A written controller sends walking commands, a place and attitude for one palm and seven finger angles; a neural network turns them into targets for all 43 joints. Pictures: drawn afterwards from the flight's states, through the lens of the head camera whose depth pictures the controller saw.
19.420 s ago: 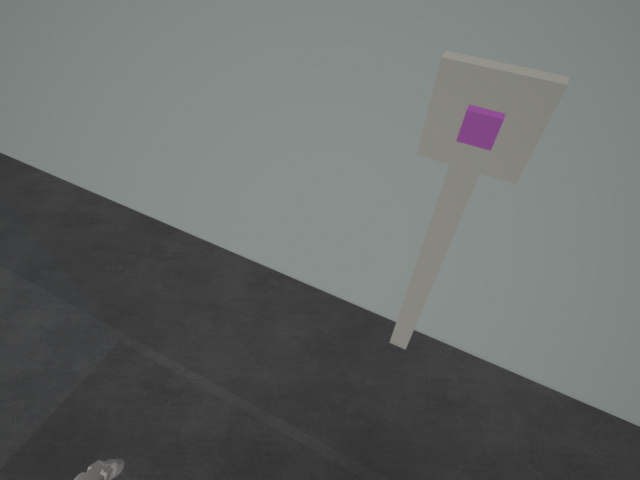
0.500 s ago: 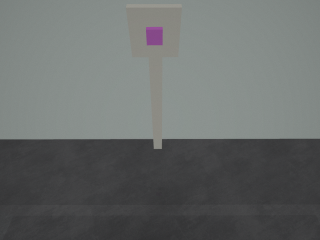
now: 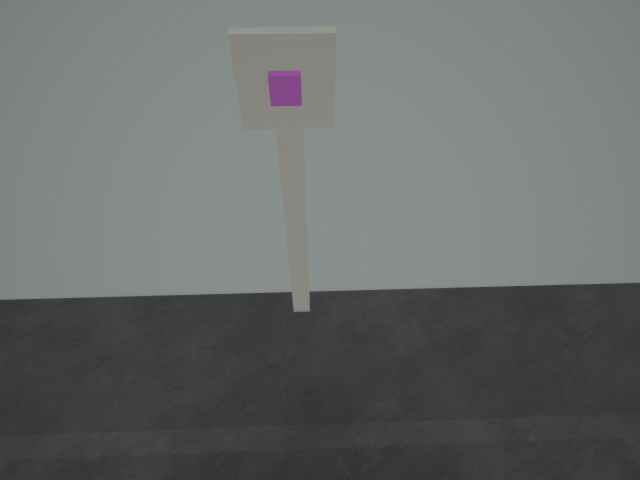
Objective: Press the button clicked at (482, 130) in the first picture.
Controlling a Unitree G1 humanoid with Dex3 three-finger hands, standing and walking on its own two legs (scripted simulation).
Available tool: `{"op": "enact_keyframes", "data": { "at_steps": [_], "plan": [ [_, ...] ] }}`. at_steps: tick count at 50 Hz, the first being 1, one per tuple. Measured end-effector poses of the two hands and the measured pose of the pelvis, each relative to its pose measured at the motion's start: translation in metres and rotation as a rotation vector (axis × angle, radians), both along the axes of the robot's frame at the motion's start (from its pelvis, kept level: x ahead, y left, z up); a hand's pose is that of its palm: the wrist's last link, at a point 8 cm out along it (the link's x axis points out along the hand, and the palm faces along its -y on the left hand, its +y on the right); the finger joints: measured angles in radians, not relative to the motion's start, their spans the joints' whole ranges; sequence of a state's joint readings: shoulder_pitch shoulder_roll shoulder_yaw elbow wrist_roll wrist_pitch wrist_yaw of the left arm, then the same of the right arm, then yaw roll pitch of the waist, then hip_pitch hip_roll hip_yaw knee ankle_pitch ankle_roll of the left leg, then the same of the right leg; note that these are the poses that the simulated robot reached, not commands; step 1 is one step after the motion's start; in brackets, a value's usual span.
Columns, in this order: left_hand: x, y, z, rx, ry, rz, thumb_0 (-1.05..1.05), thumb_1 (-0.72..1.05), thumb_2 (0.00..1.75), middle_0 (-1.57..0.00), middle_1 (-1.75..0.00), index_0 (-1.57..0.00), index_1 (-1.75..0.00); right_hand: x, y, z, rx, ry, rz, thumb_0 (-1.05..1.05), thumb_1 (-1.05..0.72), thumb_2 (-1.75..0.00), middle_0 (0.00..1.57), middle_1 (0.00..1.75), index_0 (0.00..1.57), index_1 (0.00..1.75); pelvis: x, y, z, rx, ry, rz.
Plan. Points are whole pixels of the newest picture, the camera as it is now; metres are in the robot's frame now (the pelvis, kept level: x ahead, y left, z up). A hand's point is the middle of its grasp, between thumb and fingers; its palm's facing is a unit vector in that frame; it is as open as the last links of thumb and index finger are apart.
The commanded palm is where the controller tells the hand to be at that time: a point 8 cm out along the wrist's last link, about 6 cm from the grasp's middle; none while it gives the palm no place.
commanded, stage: stand and wait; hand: left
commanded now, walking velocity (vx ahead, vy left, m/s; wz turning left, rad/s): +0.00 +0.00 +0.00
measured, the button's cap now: (285, 87) +0.76 +0.10 +0.11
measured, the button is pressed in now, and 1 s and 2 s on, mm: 0 0 0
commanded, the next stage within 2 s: none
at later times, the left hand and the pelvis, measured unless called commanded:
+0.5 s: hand out of the picture +0.00 +0.15 -0.17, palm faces +0.04 -0.98 -0.19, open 7.4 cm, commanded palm none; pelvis +0.01 -0.01 +0.00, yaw +0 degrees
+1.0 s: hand out of the picture +0.02 +0.16 -0.17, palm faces +0.03 -0.98 -0.21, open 7.4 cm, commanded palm none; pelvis +0.02 -0.01 +0.00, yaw -1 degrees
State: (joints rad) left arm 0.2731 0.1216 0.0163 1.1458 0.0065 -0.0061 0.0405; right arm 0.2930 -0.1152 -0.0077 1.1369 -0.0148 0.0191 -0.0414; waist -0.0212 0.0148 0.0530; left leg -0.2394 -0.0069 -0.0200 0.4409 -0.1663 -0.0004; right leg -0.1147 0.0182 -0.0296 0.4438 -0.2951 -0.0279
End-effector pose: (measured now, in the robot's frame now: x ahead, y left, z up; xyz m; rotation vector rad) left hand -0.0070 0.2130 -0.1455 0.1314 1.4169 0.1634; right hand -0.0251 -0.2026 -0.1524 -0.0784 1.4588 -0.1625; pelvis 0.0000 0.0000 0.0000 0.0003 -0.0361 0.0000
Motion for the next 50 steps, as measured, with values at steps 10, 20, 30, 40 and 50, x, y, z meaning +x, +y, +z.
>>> {"op": "enact_keyframes", "data": {
  "at_steps": [10,20,30,40,50],
  "plan": [
    [-0.005,-0.004,0.001,0.002,0.031,0.01,0.01,0.91,0.9,-0.2,-0.3,-0.2,-0.29,0.008,-0.01,0.002,-0.015,0.005,0.006,0.01,-0.91,-0.9,0.2,0.3,0.2,0.3,0.006,-0.005,0.001,0.0,-0.002,-0.002],
    [-0.003,-0.009,0.001,-0.004,0.035,0.012,0.01,0.91,0.9,-0.2,-0.3,-0.2,-0.29,0.022,-0.016,0.002,-0.022,-0.014,0.02,0.01,-0.91,-0.9,0.2,0.3,0.2,0.3,0.009,-0.008,0.001,0.001,-0.002,-0.002],
    [0.005,-0.01,0.001,-0.002,0.027,0.009,0.01,0.91,0.9,-0.2,-0.3,-0.2,-0.29,0.029,-0.02,0.003,-0.028,-0.017,0.021,0.01,-0.91,-0.9,0.2,0.3,0.2,0.3,0.014,-0.01,0.002,0.002,0.001,-0.004],
    [0.015,-0.006,0.003,0.008,0.014,-0.001,0.01,0.91,0.9,-0.2,-0.3,-0.2,-0.29,0.034,-0.024,0.004,-0.032,-0.02,0.021,0.01,-0.91,-0.9,0.2,0.3,0.2,0.3,0.017,-0.011,0.002,0.004,0.002,-0.007],
    [0.025,0.0,0.004,0.022,-0.003,-0.009,0.01,0.91,0.9,-0.2,-0.3,-0.2,-0.29,0.041,-0.031,0.005,-0.046,-0.032,0.021,0.01,-0.91,-0.9,0.2,0.3,0.2,0.3,0.02,-0.012,0.003,0.005,0.002,-0.009]
  ]
}}
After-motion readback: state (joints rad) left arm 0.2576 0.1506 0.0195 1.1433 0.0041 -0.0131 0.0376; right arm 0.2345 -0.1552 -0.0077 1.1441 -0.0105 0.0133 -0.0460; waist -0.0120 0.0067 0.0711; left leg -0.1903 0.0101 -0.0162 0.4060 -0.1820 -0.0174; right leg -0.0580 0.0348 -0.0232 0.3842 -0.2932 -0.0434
